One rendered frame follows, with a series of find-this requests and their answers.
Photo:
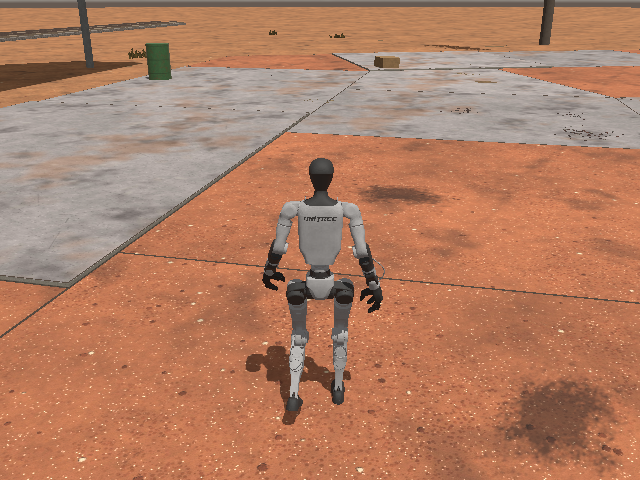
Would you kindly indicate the left robot upper arm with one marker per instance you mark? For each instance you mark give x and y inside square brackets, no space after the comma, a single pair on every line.
[289,211]

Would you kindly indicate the right robot hand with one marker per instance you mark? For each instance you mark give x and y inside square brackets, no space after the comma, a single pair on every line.
[377,297]

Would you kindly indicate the right robot upper arm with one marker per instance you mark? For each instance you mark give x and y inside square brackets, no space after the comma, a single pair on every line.
[352,212]

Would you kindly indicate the robot left forearm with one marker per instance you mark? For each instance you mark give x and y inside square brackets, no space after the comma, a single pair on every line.
[272,261]

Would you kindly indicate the robot right forearm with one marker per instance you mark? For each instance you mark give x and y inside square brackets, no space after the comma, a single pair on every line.
[369,271]

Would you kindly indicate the left robot hand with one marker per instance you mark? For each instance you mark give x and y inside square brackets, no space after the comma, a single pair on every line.
[276,276]

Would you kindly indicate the right robot thigh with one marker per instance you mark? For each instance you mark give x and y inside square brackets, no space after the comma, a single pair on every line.
[343,298]

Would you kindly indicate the robot right foot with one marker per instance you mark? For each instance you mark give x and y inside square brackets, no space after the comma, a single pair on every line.
[338,396]

